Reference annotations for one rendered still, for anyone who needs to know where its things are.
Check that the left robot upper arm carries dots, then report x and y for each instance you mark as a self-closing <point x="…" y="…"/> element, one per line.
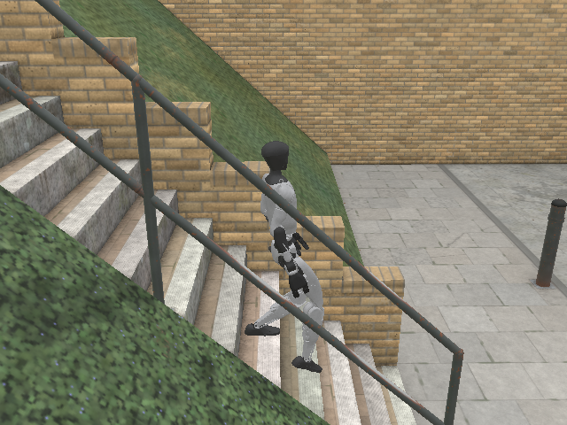
<point x="262" y="202"/>

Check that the robot right hand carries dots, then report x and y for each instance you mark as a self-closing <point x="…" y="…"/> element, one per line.
<point x="298" y="281"/>

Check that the humanoid robot head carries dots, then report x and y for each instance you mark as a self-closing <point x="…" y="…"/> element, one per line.
<point x="276" y="155"/>

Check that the robot left shin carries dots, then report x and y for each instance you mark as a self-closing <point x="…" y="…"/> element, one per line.
<point x="275" y="313"/>

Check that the right robot upper arm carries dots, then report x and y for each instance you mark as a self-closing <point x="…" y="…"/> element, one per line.
<point x="279" y="214"/>

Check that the robot left hand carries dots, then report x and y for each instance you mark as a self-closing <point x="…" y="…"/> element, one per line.
<point x="294" y="239"/>

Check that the robot right forearm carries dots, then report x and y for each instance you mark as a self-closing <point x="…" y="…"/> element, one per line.
<point x="280" y="241"/>

